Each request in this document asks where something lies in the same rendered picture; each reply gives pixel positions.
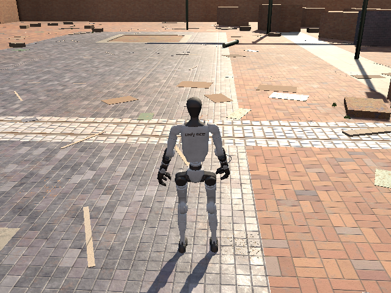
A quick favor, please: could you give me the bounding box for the robot torso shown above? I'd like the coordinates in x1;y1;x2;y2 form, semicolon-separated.
181;120;209;183

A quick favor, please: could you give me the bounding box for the right robot upper arm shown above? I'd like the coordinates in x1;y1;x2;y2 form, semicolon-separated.
207;123;224;156

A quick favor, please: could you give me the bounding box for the robot left hand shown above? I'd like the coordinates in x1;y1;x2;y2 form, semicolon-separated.
157;172;171;186

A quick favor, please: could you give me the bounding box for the robot left forearm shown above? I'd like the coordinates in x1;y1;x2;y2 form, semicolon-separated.
159;148;171;173

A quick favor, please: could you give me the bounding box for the left robot upper arm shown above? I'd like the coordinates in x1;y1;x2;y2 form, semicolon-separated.
165;124;182;157

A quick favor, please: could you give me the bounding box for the robot right hand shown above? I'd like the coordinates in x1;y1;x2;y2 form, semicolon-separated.
216;167;230;180

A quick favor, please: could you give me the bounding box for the robot right forearm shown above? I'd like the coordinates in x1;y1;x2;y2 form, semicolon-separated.
218;147;228;170

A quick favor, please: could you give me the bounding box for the right robot shin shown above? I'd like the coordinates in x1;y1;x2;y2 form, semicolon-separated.
208;203;217;244

